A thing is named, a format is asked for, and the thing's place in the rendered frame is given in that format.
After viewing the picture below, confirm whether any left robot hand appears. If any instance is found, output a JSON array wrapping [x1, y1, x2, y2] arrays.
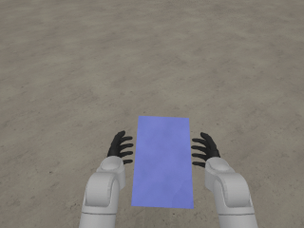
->
[[107, 130, 134, 164]]

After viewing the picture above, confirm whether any robot left forearm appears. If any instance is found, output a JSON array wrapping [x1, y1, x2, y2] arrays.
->
[[79, 156, 126, 228]]

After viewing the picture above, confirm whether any carton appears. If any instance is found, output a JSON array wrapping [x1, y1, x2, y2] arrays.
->
[[131, 116, 194, 209]]

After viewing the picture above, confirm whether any right robot hand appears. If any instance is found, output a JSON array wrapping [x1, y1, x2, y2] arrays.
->
[[191, 132, 220, 168]]

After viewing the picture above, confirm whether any robot right forearm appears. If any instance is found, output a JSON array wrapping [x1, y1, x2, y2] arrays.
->
[[204, 157, 258, 228]]

